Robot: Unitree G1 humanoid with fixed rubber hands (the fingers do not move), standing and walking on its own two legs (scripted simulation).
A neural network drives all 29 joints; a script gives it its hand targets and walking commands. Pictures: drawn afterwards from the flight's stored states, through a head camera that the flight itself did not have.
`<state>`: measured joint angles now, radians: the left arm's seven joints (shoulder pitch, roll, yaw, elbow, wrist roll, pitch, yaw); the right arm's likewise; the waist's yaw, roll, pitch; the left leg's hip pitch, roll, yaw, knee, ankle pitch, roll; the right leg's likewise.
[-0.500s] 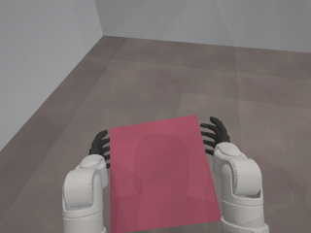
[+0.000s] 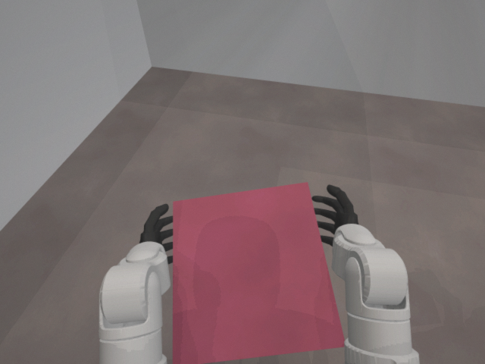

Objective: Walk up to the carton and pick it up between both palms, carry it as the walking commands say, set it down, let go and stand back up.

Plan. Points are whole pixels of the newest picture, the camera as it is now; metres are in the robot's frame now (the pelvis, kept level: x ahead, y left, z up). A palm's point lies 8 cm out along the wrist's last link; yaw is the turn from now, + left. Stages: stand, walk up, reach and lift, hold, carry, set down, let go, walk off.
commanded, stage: carry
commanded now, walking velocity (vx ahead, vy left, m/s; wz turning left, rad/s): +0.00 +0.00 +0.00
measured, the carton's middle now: (254, 279) +0.27 -0.01 +0.00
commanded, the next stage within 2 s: hold in 1.82 s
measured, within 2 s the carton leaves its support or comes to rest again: neither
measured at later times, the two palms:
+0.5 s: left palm (134, 275) +0.24 +0.16 +0.09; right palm (341, 256) +0.25 -0.12 +0.11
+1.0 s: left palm (124, 327) +0.17 +0.15 +0.10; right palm (364, 307) +0.18 -0.13 +0.12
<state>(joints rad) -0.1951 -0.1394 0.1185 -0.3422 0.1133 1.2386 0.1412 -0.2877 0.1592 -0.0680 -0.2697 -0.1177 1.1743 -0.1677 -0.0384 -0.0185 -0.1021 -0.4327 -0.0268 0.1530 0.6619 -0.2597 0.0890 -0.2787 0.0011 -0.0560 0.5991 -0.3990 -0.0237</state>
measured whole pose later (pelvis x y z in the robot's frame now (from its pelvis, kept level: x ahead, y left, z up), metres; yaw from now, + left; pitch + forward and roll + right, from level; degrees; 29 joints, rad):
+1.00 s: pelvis -0.09 +0.01 +0.00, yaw +0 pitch -1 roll -1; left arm -0.20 -0.14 0.10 -0.25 0.13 1.28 0.16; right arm -0.29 0.16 -0.10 -0.15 -0.12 1.21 -0.16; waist -0.04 -0.01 -0.13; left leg -0.34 -0.03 0.15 0.49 -0.15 0.09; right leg -0.26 0.00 -0.07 0.55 -0.27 -0.02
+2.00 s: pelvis -0.09 +0.01 +0.00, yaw +0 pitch -2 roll +0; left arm -0.28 -0.16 0.19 0.20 0.24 0.83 0.10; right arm -0.29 0.16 -0.18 0.27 -0.21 0.76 -0.07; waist -0.04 0.00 -0.10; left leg -0.32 -0.03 0.15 0.47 -0.13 0.09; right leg -0.25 0.01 -0.07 0.55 -0.28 -0.04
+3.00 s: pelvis -0.08 +0.00 -0.01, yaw -2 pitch -3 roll +0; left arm -0.38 -0.19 0.41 0.58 0.32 0.36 0.06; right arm -0.47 0.16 -0.42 0.67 -0.32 0.34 0.03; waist -0.04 0.00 0.09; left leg -0.34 -0.02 0.15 0.59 -0.21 0.09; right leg -0.27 0.02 -0.03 0.66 -0.34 -0.04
